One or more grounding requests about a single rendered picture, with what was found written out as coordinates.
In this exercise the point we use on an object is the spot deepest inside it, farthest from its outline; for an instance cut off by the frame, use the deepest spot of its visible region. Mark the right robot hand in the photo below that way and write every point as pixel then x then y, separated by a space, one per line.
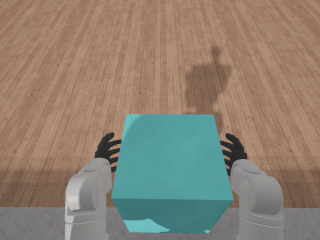
pixel 237 151

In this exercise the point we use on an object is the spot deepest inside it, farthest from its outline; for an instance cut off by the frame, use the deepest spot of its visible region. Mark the left robot hand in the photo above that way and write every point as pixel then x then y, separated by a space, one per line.
pixel 104 152

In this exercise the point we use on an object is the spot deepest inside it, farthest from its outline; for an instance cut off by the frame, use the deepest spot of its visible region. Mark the right robot forearm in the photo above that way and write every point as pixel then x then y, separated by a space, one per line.
pixel 260 202

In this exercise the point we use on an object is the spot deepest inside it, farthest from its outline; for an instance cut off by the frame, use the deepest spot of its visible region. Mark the left robot forearm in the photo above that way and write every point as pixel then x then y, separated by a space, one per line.
pixel 86 203

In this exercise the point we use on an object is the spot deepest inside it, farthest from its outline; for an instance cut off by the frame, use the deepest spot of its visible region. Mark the carton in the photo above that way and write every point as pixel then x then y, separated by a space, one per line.
pixel 171 175

